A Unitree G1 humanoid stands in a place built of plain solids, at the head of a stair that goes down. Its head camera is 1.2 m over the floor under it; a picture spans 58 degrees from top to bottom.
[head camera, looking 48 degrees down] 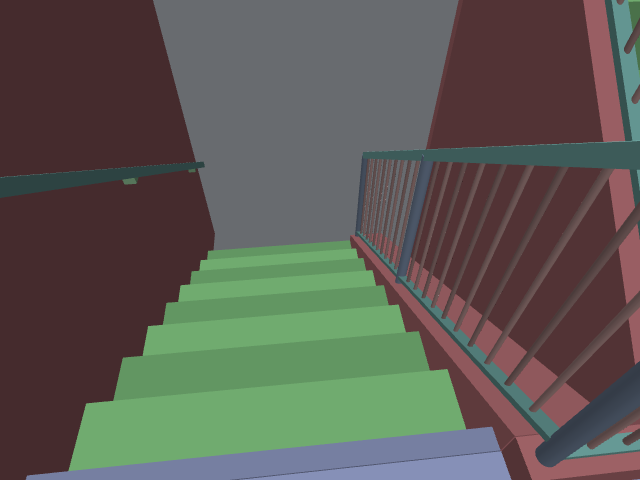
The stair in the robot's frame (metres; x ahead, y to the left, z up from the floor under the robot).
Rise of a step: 0.19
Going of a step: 0.26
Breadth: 1.20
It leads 6 degrees to the left of straight ahead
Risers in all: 9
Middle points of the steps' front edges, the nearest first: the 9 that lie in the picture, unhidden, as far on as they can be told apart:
0.35 0.14 0.00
0.60 0.16 -0.20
0.86 0.19 -0.39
1.12 0.21 -0.59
1.38 0.24 -0.78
1.64 0.26 -0.97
1.90 0.29 -1.17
2.16 0.31 -1.36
2.42 0.34 -1.55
